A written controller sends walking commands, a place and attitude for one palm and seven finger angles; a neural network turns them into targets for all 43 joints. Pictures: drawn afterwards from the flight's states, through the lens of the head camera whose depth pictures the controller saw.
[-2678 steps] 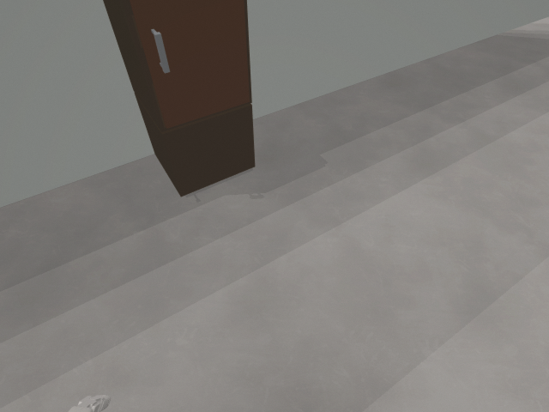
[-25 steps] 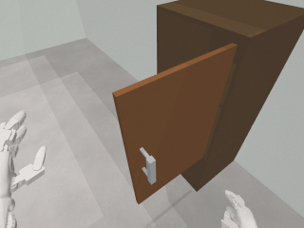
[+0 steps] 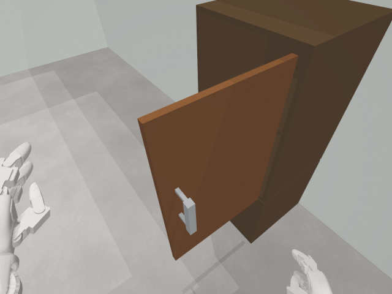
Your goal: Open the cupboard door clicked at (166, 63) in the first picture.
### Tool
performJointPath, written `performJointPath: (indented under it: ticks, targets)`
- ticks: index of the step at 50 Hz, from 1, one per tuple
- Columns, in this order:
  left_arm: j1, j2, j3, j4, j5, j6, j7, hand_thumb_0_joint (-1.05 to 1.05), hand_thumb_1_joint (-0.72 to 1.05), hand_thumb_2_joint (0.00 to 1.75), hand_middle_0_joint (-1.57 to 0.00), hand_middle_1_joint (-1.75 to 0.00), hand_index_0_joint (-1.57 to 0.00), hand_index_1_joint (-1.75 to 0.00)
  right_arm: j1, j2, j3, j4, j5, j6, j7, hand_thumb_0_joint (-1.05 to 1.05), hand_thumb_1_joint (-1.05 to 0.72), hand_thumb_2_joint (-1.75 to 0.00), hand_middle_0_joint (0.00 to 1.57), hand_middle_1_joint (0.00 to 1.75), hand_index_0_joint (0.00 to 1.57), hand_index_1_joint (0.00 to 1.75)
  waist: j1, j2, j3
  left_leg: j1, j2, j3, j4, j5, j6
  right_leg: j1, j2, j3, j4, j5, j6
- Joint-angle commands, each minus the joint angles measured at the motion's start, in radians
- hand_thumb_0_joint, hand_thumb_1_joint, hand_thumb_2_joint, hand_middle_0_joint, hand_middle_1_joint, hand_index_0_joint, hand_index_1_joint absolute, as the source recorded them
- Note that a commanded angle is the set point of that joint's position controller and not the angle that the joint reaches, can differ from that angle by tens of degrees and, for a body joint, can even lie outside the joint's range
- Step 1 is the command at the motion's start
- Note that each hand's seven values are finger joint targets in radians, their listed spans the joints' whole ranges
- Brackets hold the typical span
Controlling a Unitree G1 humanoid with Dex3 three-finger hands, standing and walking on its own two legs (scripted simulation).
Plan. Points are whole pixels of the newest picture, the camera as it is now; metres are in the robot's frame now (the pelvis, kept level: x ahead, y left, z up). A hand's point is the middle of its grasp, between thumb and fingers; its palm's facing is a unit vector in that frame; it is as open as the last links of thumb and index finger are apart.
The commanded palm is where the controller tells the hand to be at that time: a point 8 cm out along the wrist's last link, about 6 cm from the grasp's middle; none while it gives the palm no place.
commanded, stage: step back with the hand held close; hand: left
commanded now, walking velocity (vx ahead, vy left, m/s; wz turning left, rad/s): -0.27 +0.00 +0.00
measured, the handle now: (185, 211) +0.31 +0.07 -0.03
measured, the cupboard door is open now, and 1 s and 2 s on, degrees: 89 89 89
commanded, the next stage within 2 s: stop stepping back and stand still in 1.72 s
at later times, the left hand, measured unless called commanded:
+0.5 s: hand (22, 228) +0.16 +0.29 +0.15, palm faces +0.38 -0.77 -0.51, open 7.4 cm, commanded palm +0.09 +0.32 +0.17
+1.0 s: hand out of the picture +0.10 +0.28 +0.15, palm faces +0.43 -0.76 -0.49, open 7.4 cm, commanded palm +0.02 +0.32 +0.17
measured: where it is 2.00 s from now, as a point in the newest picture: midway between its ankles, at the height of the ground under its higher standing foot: outside the picture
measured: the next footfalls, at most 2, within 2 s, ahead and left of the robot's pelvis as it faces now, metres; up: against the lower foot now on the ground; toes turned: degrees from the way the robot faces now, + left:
right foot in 1.22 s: -0.17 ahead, -0.09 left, +0.00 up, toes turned +4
left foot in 1.46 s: -0.16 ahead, +0.10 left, +0.00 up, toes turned +1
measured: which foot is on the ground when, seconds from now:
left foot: down 0.00-1.00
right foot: down 0.00-1.00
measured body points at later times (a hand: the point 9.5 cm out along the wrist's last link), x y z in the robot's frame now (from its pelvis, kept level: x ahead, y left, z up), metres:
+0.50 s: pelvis -0.05 +0.02 -0.01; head -0.03 +0.04 +0.44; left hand +0.13 +0.32 +0.18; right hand +0.12 -0.23 -0.08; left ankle -0.03 +0.10 -0.74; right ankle +0.00 -0.11 -0.74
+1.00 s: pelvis -0.12 +0.02 -0.03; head -0.09 +0.04 +0.42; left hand +0.07 +0.32 +0.18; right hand +0.03 -0.23 -0.11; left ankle -0.03 +0.10 -0.74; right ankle +0.00 -0.11 -0.74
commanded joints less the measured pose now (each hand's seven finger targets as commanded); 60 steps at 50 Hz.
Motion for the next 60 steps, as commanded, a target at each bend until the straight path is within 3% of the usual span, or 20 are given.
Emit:
performJointPath:
  ticks: [1, 2, 3, 5, 7, 12, 19, 27, 30, 36, 37, 42, 44, 47, 51, 53, 56, 57, 58, 60]
  targets:
    - [-0.222, 0.324, 0.257, -0.264, 0.014, -0.113, 0.025, 0.00, 0.90, 0.90, -0.20, -0.30, -0.20, -0.30, -0.119, -0.132, -0.047, -0.199, 0.012, -0.038, -0.017, 0.00, -0.90, -0.90, 0.20, 0.30, 0.20, 0.30, -0.050, -0.051, 0.012, -0.118, 0.041, -0.030, -0.038, 0.147, 0.006, -0.028, -0.055, 0.130, -0.097, 0.214, 0.000]
    - [-0.207, 0.317, 0.257, -0.216, 0.021, -0.128, 0.022, 0.00, 0.90, 0.90, -0.20, -0.30, -0.20, -0.30, -0.112, -0.123, -0.048, -0.184, 0.007, -0.022, -0.019, 0.00, -0.90, -0.90, 0.20, 0.30, 0.20, 0.30, -0.050, -0.065, 0.007, -0.130, 0.034, -0.045, -0.026, 0.126, 0.005, -0.020, -0.080, 0.133, -0.101, 0.238, -0.008]
    - [-0.088, 0.228, 0.192, -0.162, 0.021, -0.123, 0.012, 0.00, 0.90, 0.90, -0.20, -0.30, -0.20, -0.30, -0.118, -0.128, -0.056, -0.183, 0.003, -0.010, -0.019, 0.00, -0.90, -0.90, 0.20, 0.30, 0.20, 0.30, -0.057, -0.080, -0.022, -0.105, 0.036, -0.037, -0.009, 0.149, 0.004, -0.032, -0.089, 0.142, -0.095, 0.267, -0.010]
    - [-0.012, 0.185, 0.148, -0.161, 0.022, -0.122, 0.007, 0.00, 0.90, 0.90, -0.20, -0.30, -0.20, -0.30, -0.117, -0.133, -0.061, -0.196, 0.002, 0.010, -0.011, 0.00, -0.90, -0.90, 0.20, 0.30, 0.20, 0.30, -0.060, -0.063, -0.082, -0.091, 0.044, -0.022, -0.003, 0.201, 0.001, -0.012, -0.096, 0.132, -0.069, 0.328, -0.005]
    - [0.011, 0.198, 0.154, -0.199, 0.026, -0.124, 0.015, 0.00, 0.90, 0.90, -0.20, -0.30, -0.20, -0.30, -0.120, -0.141, -0.068, -0.206, 0.002, 0.026, -0.015, 0.00, -0.90, -0.90, 0.20, 0.30, 0.20, 0.30, -0.058, -0.029, -0.133, -0.106, 0.057, -0.030, -0.009, 0.301, -0.006, 0.040, -0.094, 0.103, -0.020, 0.420, -0.004]
    - [0.055, 0.268, 0.221, -0.270, 0.024, -0.121, 0.036, 0.00, 0.90, 0.90, -0.20, -0.30, -0.20, -0.30, -0.127, -0.130, -0.079, -0.238, 0.011, 0.064, -0.022, 0.00, -0.90, -0.90, 0.20, 0.30, 0.20, 0.30, -0.058, -0.070, -0.197, -0.159, 0.071, -0.038, 0.009, 0.382, -0.010, 0.084, -0.092, 0.097, 0.053, 0.526, 0.000]
    - [0.101, 0.277, 0.248, -0.327, 0.030, -0.134, 0.048, 0.00, 0.90, 0.90, -0.20, -0.30, -0.20, -0.30, -0.122, -0.135, -0.082, -0.269, 0.012, 0.068, -0.024, 0.00, -0.90, -0.90, 0.20, 0.30, 0.20, 0.30, -0.054, 0.014, -0.163, -0.322, 0.097, -0.071, -0.032, 0.231, 0.014, 0.101, -0.052, 0.091, 0.132, 0.392, 0.016]
    - [0.039, 0.231, 0.229, -0.342, 0.064, -0.152, 0.056, 0.00, 0.90, 0.90, -0.20, -0.30, -0.20, -0.30, -0.085, -0.155, -0.085, -0.269, -0.004, 0.025, -0.026, 0.00, -0.90, -0.90, 0.20, 0.30, 0.20, 0.30, -0.066, 0.054, -0.061, -0.686, 0.152, -0.141, -0.115, -0.278, 0.073, 0.184, -0.012, 0.087, 0.297, 0.187, 0.025]
    - [-0.019, 0.218, 0.225, -0.339, 0.081, -0.158, 0.061, 0.00, 0.90, 0.90, -0.20, -0.30, -0.20, -0.30, -0.063, -0.152, -0.083, -0.263, -0.006, 0.012, -0.026, 0.00, -0.90, -0.90, 0.20, 0.30, 0.20, 0.30, -0.077, 0.023, -0.036, -0.761, 0.156, -0.154, -0.101, -0.435, 0.085, 0.167, -0.017, 0.109, 0.324, 0.101, 0.022]
    - [-0.085, 0.240, 0.239, -0.348, 0.080, -0.183, 0.056, 0.00, 0.90, 0.90, -0.20, -0.30, -0.20, -0.30, -0.056, -0.145, -0.079, -0.248, 0.007, -0.017, -0.018, 0.00, -0.90, -0.90, 0.20, 0.30, 0.20, 0.30, -0.078, -0.023, -0.025, -0.753, 0.121, -0.137, -0.036, -0.489, 0.071, 0.074, -0.038, 0.155, 0.277, -0.035, 0.015]
    - [-0.092, 0.258, 0.255, -0.360, 0.081, -0.189, 0.056, 0.00, 0.90, 0.90, -0.20, -0.30, -0.20, -0.30, -0.060, -0.151, -0.081, -0.246, 0.004, -0.020, -0.018, 0.00, -0.90, -0.90, 0.20, 0.30, 0.20, 0.30, -0.077, -0.005, -0.021, -0.743, 0.114, -0.134, -0.028, -0.489, 0.068, 0.056, -0.043, 0.165, 0.258, -0.051, 0.011]
    - [-0.036, 0.261, 0.267, -0.331, 0.065, -0.201, 0.056, 0.00, 0.90, 0.90, -0.20, -0.30, -0.20, -0.30, -0.060, -0.142, -0.078, -0.232, 0.003, -0.022, -0.009, 0.00, -0.90, -0.90, 0.20, 0.30, 0.20, 0.30, -0.078, -0.061, -0.021, -0.671, 0.069, -0.112, 0.044, -0.414, 0.040, -0.051, -0.082, 0.212, 0.156, -0.094, -0.009]
    - [0.002, 0.259, 0.267, -0.332, 0.057, -0.208, 0.056, 0.00, 0.90, 0.90, -0.20, -0.30, -0.20, -0.30, -0.057, -0.135, -0.075, -0.229, 0.006, -0.017, -0.004, 0.00, -0.90, -0.90, 0.20, 0.30, 0.20, 0.30, -0.079, -0.079, -0.057, -0.649, 0.068, -0.118, 0.049, -0.375, 0.038, -0.046, -0.092, 0.211, 0.158, -0.064, -0.013]
    - [0.053, 0.269, 0.297, -0.336, 0.056, -0.216, 0.058, 0.00, 0.90, 0.90, -0.20, -0.30, -0.20, -0.30, -0.070, -0.142, -0.083, -0.231, 0.009, -0.014, -0.005, 0.00, -0.90, -0.90, 0.20, 0.30, 0.20, 0.30, -0.073, -0.024, -0.096, -0.704, 0.102, -0.143, -0.009, -0.382, 0.057, 0.042, -0.059, 0.168, 0.244, 0.027, 0.003]
    - [0.040, 0.243, 0.303, -0.396, 0.079, -0.221, 0.064, 0.00, 0.90, 0.90, -0.20, -0.30, -0.20, -0.30, -0.063, -0.153, -0.094, -0.236, -0.017, -0.025, -0.015, 0.00, -0.90, -0.90, 0.20, 0.30, 0.20, 0.30, -0.074, 0.102, -0.111, -0.912, 0.229, -0.244, -0.161, -0.493, 0.118, 0.233, 0.049, 0.071, 0.527, 0.067, 0.033]
    - [0.046, 0.239, 0.300, -0.388, 0.075, -0.226, 0.074, 0.00, 0.90, 0.90, -0.20, -0.30, -0.20, -0.30, -0.067, -0.142, -0.099, -0.220, -0.040, -0.042, -0.022, 0.00, -0.90, -0.90, 0.20, 0.30, 0.20, 0.30, -0.077, 0.099, -0.080, -0.855, 0.290, -0.295, -0.186, -0.417, 0.141, 0.166, 0.087, 0.069, 0.563, -0.101, 0.033]
    - [0.060, 0.197, 0.245, -0.371, 0.052, -0.220, 0.081, 0.00, 0.90, 0.90, -0.20, -0.30, -0.20, -0.30, -0.039, -0.123, -0.101, -0.153, -0.065, -0.066, -0.018, 0.00, -0.90, -0.90, 0.20, 0.30, 0.20, 0.30, -0.088, 0.138, -0.086, -0.544, 0.298, -0.315, -0.148, -0.115, 0.130, -0.044, 0.088, 0.069, 0.441, -0.297, 0.017]
    - [0.035, 0.194, 0.227, -0.385, 0.044, -0.221, 0.084, 0.00, 0.90, 0.90, -0.20, -0.30, -0.20, -0.30, -0.044, -0.118, -0.100, -0.134, -0.071, -0.072, -0.019, 0.00, -0.90, -0.90, 0.20, 0.30, 0.20, 0.30, -0.090, 0.152, -0.082, -0.425, 0.299, -0.309, -0.114, 0.051, 0.122, -0.112, 0.069, 0.076, 0.354, -0.308, 0.012]
    - [0.028, 0.194, 0.206, -0.375, 0.028, -0.218, 0.085, 0.00, 0.90, 0.90, -0.20, -0.30, -0.20, -0.30, -0.050, -0.105, -0.095, -0.108, -0.072, -0.077, -0.014, 0.00, -0.90, -0.90, 0.20, 0.30, 0.20, 0.30, -0.091, 0.130, -0.127, -0.302, 0.303, -0.321, -0.084, 0.209, 0.109, -0.141, 0.047, 0.091, 0.250, -0.323, 0.004]
    - [-0.036, 0.217, 0.195, -0.375, 0.023, -0.219, 0.068, 0.00, 0.90, 0.90, -0.20, -0.30, -0.20, -0.30, -0.075, -0.110, -0.095, -0.086, -0.050, -0.072, -0.002, 0.00, -0.90, -0.90, 0.20, 0.30, 0.20, 0.30, -0.076, 0.081, -0.163, -0.165, 0.274, -0.256, 0.014, 0.389, 0.063, -0.159, -0.018, 0.142, 0.012, -0.140, -0.010]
